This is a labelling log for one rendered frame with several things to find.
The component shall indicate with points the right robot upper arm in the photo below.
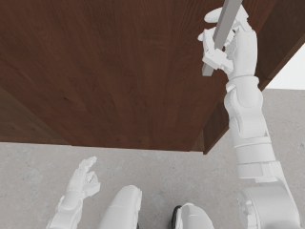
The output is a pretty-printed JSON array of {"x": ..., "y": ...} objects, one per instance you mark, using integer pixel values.
[{"x": 266, "y": 207}]

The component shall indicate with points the wardrobe door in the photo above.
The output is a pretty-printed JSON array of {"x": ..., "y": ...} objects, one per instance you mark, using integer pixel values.
[
  {"x": 18, "y": 121},
  {"x": 122, "y": 74}
]

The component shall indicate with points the robot left hand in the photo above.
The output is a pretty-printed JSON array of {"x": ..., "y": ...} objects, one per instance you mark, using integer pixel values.
[{"x": 80, "y": 179}]

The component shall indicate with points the right robot foot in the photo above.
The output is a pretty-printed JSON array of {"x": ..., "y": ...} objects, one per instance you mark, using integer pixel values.
[{"x": 174, "y": 216}]

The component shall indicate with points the left robot forearm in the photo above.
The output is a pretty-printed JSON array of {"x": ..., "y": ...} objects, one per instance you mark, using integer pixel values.
[{"x": 68, "y": 211}]

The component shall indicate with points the right robot thigh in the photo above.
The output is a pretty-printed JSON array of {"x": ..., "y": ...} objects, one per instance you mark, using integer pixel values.
[{"x": 192, "y": 217}]

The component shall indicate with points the handle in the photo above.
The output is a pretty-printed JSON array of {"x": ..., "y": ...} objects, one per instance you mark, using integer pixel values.
[{"x": 224, "y": 24}]

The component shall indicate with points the robot right hand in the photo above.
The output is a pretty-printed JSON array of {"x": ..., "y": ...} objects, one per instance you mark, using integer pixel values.
[{"x": 240, "y": 46}]

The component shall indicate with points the right robot forearm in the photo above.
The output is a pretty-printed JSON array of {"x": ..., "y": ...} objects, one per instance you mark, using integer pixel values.
[{"x": 250, "y": 136}]

